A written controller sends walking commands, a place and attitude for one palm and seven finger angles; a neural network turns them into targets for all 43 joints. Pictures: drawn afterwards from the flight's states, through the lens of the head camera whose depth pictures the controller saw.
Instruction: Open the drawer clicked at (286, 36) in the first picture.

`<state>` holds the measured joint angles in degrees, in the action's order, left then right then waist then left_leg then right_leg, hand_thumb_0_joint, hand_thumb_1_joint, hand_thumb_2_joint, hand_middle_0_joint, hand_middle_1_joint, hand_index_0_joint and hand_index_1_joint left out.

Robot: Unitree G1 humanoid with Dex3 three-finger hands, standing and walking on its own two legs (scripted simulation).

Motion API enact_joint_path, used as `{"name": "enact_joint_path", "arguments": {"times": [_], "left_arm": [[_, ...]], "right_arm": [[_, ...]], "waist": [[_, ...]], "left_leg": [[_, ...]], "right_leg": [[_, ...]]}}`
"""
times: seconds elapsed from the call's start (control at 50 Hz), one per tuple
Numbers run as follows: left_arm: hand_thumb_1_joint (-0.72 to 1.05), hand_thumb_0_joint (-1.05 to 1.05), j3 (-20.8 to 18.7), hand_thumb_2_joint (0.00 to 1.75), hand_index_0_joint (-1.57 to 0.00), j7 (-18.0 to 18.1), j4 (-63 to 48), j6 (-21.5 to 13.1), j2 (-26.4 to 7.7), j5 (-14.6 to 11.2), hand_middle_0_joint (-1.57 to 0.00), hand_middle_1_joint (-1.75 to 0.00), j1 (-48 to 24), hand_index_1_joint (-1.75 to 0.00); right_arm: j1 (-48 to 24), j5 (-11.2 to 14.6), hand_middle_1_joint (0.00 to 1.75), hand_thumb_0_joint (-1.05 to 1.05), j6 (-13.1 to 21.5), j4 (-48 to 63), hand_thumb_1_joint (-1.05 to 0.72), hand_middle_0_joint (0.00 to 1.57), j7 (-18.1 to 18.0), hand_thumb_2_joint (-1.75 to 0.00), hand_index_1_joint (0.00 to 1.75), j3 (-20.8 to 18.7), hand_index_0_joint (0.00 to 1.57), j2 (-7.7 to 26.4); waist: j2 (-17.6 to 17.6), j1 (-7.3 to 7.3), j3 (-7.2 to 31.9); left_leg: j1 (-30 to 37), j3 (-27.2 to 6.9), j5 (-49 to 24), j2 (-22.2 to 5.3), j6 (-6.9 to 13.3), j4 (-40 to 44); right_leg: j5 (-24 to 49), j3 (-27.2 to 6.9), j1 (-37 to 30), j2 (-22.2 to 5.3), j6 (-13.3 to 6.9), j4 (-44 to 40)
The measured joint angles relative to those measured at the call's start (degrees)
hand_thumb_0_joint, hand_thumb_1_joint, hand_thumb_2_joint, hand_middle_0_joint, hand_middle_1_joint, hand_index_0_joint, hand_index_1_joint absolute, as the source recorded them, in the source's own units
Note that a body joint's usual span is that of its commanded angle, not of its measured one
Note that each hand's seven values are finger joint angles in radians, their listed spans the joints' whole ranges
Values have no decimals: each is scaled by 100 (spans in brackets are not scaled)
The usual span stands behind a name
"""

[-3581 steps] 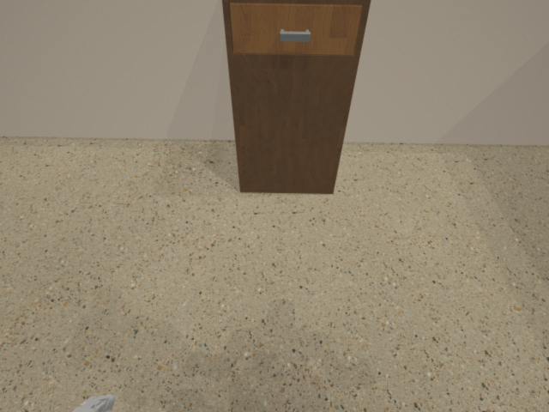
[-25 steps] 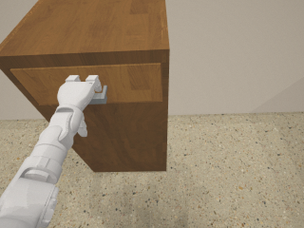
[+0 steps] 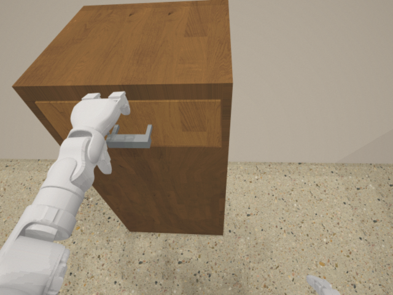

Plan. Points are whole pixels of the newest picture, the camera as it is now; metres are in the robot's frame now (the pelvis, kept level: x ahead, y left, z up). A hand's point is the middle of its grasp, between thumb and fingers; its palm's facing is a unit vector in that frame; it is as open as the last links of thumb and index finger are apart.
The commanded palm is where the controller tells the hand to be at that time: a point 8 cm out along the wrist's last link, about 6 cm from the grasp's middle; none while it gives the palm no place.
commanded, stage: lift the fingers back up to retry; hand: left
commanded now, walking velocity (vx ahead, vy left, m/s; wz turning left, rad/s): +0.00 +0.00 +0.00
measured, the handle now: (130, 134) +0.47 +0.21 +0.04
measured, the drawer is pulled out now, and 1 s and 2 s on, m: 0.00 0.00 0.00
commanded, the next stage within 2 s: re-aim the fingers above the handle in 0.02 s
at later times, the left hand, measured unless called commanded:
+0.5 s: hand (115, 133) +0.41 +0.21 +0.10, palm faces +0.00 -0.02 -1.00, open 13.8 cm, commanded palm +0.38 +0.22 +0.16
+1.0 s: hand (110, 134) +0.41 +0.23 +0.10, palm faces -0.05 +0.01 -1.00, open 13.8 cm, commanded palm +0.39 +0.22 +0.16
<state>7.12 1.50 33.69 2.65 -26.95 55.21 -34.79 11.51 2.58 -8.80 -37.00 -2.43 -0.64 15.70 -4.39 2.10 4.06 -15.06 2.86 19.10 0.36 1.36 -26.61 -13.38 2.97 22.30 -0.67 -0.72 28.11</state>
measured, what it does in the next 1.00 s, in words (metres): stands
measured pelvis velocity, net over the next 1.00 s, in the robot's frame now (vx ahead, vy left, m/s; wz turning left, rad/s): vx -0.01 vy -0.01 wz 0.00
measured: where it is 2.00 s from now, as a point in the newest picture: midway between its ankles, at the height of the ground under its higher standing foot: outside the picture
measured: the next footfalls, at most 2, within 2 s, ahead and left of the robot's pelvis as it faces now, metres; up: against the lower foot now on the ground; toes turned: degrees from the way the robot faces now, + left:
none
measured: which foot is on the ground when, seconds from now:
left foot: down 0.00-1.00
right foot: down 0.00-1.00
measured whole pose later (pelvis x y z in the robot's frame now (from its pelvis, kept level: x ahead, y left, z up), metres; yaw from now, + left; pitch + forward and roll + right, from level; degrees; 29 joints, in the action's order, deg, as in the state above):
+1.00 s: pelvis -0.01 -0.01 +0.00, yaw +0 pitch +8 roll +0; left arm 6.8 2.9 39.9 0.9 -27.6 56.3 -38.2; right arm 12.6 2.2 -7.7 -37.9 -2.7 -0.7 15.3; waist -4.2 0.8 3.4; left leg -16.9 3.0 17.8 0.4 1.1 -26.9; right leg -12.1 2.7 24.3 -0.7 -1.1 28.4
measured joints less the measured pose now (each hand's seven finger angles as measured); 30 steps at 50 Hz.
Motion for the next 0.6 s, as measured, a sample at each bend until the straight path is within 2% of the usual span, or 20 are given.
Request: {"name": "enact_joint_path", "arguments": {"times": [0.06, 0.14, 0.26, 0.34, 0.4, 0.5, 0.54, 0.6], "left_arm": [[-49, 0, 72, 30, -32, -229, -116, -47, -50, -13, -32, -120, 112, -120], [-49, -1, 231, 30, -32, -333, -423, -370, -19, -65, -32, -120, 260, -120], [-49, -1, 328, 30, -32, 81, -686, -728, 190, -82, -32, -120, 228, -120], [-49, 0, 119, 30, -32, 414, -400, -495, 233, 43, -32, -120, 44, -120], [-49, 0, 141, 30, -32, 439, -279, -271, 231, 92, -35, -123, -23, -120], [-49, 0, 53, 30, -32, 167, -206, 119, 204, 70, -35, -123, 127, -120], [-49, 0, 29, 30, -32, 22, -167, 143, 152, 23, -34, -123, 203, -120], [-49, 0, 42, 30, -32, -138, -241, -4, 71, -9, -33, -122, 328, -120]], "right_arm": [[-42, -14, 29, 1, -12, 87, -91, 20, -1, -90, 30, -11, 20, 22], [-37, -59, 29, 1, 35, 134, -91, 20, -28, -90, 30, -83, 20, 35], [-32, -103, 29, 1, 120, -15, -91, 20, 15, -90, 30, -140, 20, -19], [-66, -103, 29, 1, 82, -153, -91, 20, 79, -90, 30, -54, 20, -96], [-37, -84, 29, 1, 10, -194, -91, 20, 115, -90, 30, 8, 20, -127], [36, -40, 29, 1, -129, -131, -91, 20, 105, -90, 30, 82, 20, -121], [74, -24, 29, 1, -136, -82, -91, 20, 73, -90, 30, 88, 20, -107], [139, -31, 29, 1, -91, -21, -91, 20, 19, -90, 30, 47, 20, -77]], "waist": [[25, 26, -48], [43, 69, -96], [25, 97, -63], [8, 53, -13], [-27, 30, 10], [-87, -43, 17], [-77, -66, -12], [-33, -62, -70]], "left_leg": [[-17, -36, 2, 0, 0, -17], [-80, -104, 32, 18, 6, -95], [-169, -123, 71, 48, 13, -185], [-178, -40, 55, 42, 19, -145], [-156, 9, 17, 39, 22, -80], [-40, 69, -47, 28, 25, 41], [-4, 67, -64, 26, 22, 62], [14, 39, -76, 19, 12, 47]], "right_leg": [[0, 36, -10, -5, -4, -12], [-31, 100, 6, -33, 5, 23], [-68, 114, 80, -68, 27, 96], [-39, 32, 141, -51, 29, 96], [1, -17, 149, -39, 29, 59], [64, -76, 74, -16, 27, -21], [73, -73, 42, -13, 19, -30], [78, -45, 8, -11, 3, -26]]}}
